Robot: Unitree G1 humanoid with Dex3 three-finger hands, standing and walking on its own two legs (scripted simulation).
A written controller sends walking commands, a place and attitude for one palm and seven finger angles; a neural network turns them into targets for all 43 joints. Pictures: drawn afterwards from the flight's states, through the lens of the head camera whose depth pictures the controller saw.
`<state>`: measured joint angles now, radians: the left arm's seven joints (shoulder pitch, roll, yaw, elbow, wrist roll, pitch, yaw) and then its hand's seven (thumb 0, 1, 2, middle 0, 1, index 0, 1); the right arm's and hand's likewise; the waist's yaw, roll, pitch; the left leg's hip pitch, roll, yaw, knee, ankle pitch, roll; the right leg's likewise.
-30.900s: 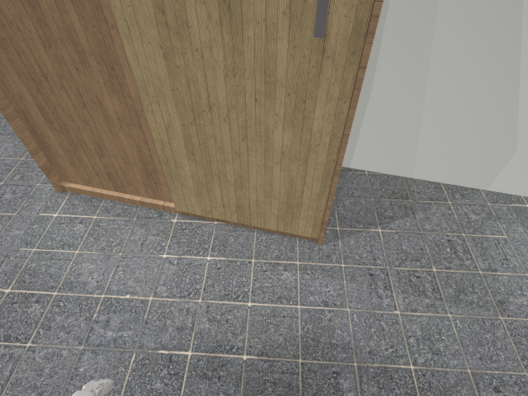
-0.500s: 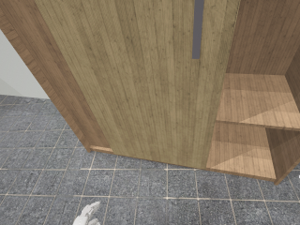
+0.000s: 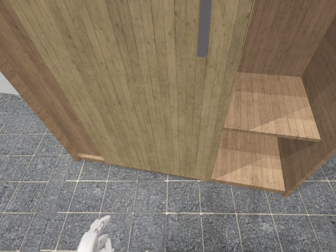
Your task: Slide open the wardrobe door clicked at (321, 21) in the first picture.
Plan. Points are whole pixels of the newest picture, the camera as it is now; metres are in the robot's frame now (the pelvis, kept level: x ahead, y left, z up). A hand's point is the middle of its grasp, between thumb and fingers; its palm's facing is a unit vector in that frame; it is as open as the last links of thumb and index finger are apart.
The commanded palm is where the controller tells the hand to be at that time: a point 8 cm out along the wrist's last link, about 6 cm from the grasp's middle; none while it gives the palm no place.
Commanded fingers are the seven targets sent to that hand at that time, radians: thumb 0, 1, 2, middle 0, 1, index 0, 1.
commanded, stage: stop stepping back and stand still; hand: right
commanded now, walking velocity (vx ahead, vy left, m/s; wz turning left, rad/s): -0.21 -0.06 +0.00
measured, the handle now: (205, 15) +0.59 -0.07 +0.26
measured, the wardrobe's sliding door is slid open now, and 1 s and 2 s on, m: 0.43 0.43 0.43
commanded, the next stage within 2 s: let the arm hang, fingers relaxed in 0.32 s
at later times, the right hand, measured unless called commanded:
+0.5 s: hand (313, 201) +0.22 -0.27 +0.06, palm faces +0.27 +0.83 -0.49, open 7.4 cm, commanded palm none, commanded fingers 0.00 -0.90 -0.90 0.20 0.30 0.20 0.30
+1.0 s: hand out of the picture -0.08 -0.20 -0.17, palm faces +0.05 +0.97 -0.22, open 7.2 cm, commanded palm none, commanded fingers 0.00 -0.90 -0.90 0.20 0.30 0.20 0.30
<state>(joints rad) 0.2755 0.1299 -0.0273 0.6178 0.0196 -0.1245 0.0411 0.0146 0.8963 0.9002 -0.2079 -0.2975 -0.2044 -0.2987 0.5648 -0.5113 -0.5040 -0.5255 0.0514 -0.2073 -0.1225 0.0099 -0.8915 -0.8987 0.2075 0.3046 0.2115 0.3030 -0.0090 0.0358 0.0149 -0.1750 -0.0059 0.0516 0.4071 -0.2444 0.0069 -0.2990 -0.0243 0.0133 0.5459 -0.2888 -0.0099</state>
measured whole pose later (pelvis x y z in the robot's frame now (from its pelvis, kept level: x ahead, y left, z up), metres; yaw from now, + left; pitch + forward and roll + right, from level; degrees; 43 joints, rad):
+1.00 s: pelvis -0.04 +0.00 +0.00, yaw -2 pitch +0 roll +1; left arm 0.31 0.16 0.01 1.06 0.02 0.04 0.02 0.01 0.91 0.90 -0.20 -0.30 -0.20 -0.30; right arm 0.33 -0.21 -0.02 1.11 -0.01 0.03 -0.01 0.00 -0.94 -0.90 0.20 0.30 0.20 0.30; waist 0.01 -0.01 0.06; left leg -0.22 0.04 0.08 0.48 -0.27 -0.02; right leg -0.32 0.02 0.03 0.53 -0.22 -0.02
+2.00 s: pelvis -0.01 +0.00 +0.00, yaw -1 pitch -1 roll +0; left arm 0.22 0.16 0.00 1.13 0.02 0.01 0.03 0.01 0.92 0.90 -0.20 -0.30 -0.20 -0.30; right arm 0.25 -0.15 -0.01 1.14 -0.01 -0.01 -0.02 0.00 -0.91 -0.90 0.20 0.30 0.20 0.30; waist 0.01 0.01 0.05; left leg -0.11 0.04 0.06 0.40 -0.27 -0.03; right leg -0.20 0.02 0.01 0.44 -0.22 -0.02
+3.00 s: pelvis -0.01 +0.00 +0.01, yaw -1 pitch -1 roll +0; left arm 0.23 0.15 0.00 1.14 0.02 0.00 0.04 0.01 0.91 0.90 -0.20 -0.30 -0.20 -0.30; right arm 0.25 -0.16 -0.01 1.15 -0.01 -0.01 -0.02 0.00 -0.91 -0.90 0.20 0.30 0.20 0.30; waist 0.01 0.01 0.04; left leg -0.10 0.03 0.05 0.38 -0.26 -0.02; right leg -0.18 0.01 0.00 0.41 -0.21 -0.01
